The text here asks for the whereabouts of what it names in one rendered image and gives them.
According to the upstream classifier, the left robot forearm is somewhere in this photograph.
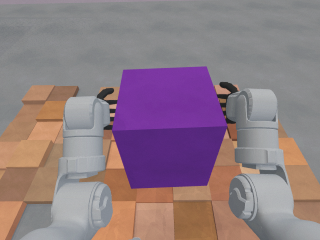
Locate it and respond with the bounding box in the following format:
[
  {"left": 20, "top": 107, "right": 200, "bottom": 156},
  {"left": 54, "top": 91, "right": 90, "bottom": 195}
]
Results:
[{"left": 51, "top": 96, "right": 111, "bottom": 221}]

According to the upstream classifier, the robot left upper arm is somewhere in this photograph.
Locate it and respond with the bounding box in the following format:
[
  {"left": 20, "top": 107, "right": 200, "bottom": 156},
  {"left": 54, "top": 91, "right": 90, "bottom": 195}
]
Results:
[{"left": 20, "top": 181, "right": 113, "bottom": 240}]

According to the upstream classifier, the left robot hand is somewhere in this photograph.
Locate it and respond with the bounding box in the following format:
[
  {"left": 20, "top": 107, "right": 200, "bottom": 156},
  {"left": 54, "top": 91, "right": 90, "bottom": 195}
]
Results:
[{"left": 97, "top": 88, "right": 118, "bottom": 130}]

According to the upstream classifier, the robot right upper arm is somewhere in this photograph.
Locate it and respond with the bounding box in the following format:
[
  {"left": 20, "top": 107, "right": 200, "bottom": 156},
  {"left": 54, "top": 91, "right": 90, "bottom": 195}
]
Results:
[{"left": 228, "top": 173, "right": 320, "bottom": 240}]

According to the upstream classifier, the carton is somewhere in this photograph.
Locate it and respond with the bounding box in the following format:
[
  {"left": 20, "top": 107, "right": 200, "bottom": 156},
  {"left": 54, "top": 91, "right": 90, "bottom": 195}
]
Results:
[{"left": 112, "top": 66, "right": 228, "bottom": 189}]

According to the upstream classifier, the right robot hand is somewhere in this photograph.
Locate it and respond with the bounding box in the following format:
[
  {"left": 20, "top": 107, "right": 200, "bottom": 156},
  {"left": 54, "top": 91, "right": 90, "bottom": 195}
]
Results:
[{"left": 216, "top": 82, "right": 239, "bottom": 124}]

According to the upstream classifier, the right robot forearm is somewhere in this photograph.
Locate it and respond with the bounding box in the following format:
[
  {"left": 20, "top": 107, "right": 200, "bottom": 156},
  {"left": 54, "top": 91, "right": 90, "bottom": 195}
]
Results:
[{"left": 226, "top": 88, "right": 294, "bottom": 210}]

